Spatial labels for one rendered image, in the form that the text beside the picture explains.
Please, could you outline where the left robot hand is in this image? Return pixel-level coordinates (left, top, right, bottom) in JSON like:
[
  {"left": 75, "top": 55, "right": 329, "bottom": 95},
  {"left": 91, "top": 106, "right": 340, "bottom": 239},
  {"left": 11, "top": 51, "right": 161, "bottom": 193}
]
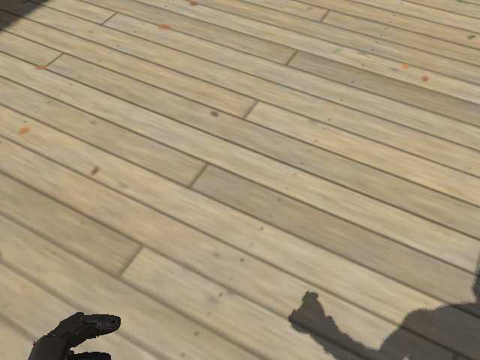
[{"left": 28, "top": 312, "right": 121, "bottom": 360}]

